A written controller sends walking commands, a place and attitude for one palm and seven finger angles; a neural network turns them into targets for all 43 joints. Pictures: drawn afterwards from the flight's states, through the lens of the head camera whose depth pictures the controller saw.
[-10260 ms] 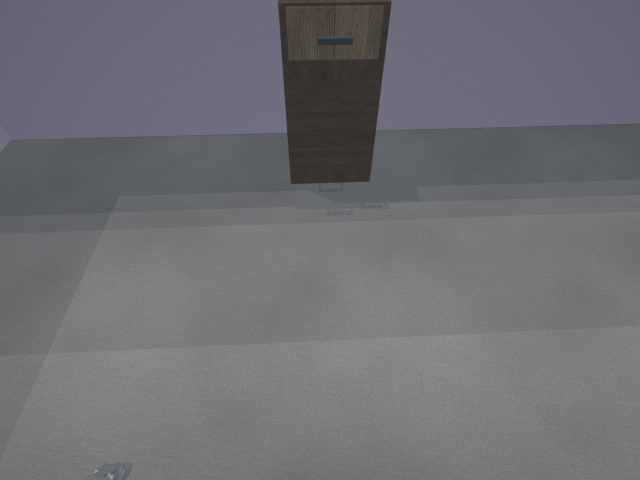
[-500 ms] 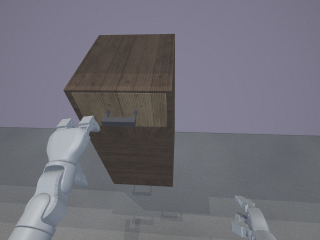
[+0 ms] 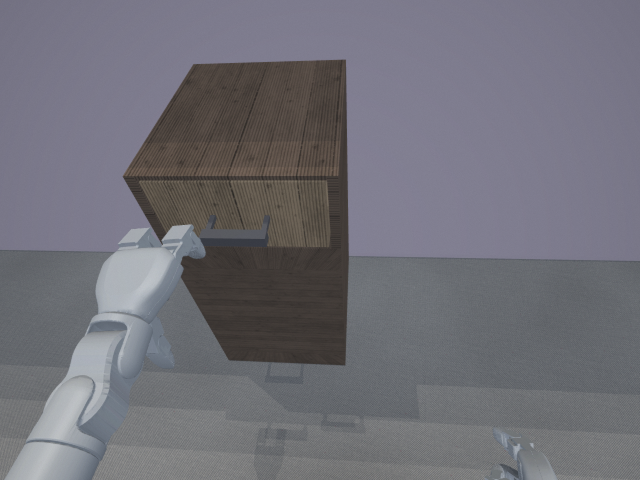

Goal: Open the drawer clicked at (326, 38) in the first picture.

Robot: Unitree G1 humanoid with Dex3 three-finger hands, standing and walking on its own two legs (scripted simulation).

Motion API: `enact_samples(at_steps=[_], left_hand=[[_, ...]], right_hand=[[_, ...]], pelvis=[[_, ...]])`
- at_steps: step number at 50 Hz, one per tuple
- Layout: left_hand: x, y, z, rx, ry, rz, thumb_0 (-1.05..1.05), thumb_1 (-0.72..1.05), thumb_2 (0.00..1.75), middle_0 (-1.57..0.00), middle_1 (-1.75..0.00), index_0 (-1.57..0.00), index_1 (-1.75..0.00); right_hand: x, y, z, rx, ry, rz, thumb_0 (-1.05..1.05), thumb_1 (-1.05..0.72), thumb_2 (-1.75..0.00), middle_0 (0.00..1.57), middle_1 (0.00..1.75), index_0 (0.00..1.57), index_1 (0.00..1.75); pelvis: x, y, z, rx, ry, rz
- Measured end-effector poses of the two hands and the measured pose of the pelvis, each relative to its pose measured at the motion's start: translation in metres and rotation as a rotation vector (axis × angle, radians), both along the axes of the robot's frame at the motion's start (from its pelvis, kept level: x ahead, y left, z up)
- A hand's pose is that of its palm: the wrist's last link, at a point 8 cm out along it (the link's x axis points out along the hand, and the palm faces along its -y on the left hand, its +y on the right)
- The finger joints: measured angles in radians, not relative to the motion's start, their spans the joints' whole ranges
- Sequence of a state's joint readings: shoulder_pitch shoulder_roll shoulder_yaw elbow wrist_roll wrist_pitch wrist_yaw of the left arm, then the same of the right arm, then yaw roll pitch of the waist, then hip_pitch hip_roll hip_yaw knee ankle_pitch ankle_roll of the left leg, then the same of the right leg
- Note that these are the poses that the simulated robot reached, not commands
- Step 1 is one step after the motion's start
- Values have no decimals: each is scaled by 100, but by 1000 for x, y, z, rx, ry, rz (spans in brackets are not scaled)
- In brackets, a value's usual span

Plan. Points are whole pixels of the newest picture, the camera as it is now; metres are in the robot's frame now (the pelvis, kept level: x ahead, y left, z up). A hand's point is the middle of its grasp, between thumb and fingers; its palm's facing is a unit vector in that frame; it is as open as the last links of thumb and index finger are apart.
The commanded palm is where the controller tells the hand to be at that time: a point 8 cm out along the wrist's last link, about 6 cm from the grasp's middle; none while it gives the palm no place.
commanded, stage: move the hooked fingers above the handle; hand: left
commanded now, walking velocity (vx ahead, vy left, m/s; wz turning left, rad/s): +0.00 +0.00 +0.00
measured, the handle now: (236, 229) +0.54 +0.24 -0.06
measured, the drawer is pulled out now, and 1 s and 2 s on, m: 0.00 0.00 0.00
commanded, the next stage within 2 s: none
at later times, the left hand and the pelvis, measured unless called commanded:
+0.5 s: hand (185, 277) +0.35 +0.23 +0.05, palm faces +0.00 -0.08 -1.00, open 13.8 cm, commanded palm +0.33 +0.24 +0.11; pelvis +0.01 -0.01 -0.01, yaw +0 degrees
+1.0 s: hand (204, 255) +0.41 +0.23 +0.03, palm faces -0.03 -0.05 -1.00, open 13.8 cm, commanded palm +0.39 +0.24 +0.08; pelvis +0.02 +0.00 -0.02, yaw -1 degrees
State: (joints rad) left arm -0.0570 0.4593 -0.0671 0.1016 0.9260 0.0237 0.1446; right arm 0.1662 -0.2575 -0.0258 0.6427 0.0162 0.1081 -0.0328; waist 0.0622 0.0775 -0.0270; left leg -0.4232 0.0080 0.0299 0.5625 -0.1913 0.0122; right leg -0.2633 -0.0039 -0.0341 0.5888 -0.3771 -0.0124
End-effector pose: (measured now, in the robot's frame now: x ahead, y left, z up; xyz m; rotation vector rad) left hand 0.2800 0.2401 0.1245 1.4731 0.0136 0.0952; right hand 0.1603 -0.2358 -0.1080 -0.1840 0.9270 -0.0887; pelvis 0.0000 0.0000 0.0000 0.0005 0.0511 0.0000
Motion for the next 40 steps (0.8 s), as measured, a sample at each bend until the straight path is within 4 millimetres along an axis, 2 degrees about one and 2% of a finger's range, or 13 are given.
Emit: enact_samples(at_steps=[13,19,26,40], left_hand=[[16,-4,-7,6,54,17,0,-49,30,-31,-120,-32,-120],[31,-7,-14,11,54,7,0,-49,30,-31,-120,-32,-120],[52,-5,-21,19,58,14,0,-49,30,-31,-120,-32,-120],[87,-5,-37,32,77,-4,0,-49,30,-31,-120,-32,-120]], right_hand=[[22,0,4,14,-48,9,1,-91,-90,20,30,20,30],[23,-5,1,0,-28,3,1,-91,-90,20,30,20,30],[11,-15,-8,-15,27,-36,1,-91,-90,20,30,20,30],[-30,-29,-23,-39,150,-125,1,-91,-90,20,30,20,30]], pelvis=[[7,-7,-1,7,12,1],[10,-10,-4,7,33,4],[15,-11,-7,6,62,1],[21,-7,-13,3,114,-11]])
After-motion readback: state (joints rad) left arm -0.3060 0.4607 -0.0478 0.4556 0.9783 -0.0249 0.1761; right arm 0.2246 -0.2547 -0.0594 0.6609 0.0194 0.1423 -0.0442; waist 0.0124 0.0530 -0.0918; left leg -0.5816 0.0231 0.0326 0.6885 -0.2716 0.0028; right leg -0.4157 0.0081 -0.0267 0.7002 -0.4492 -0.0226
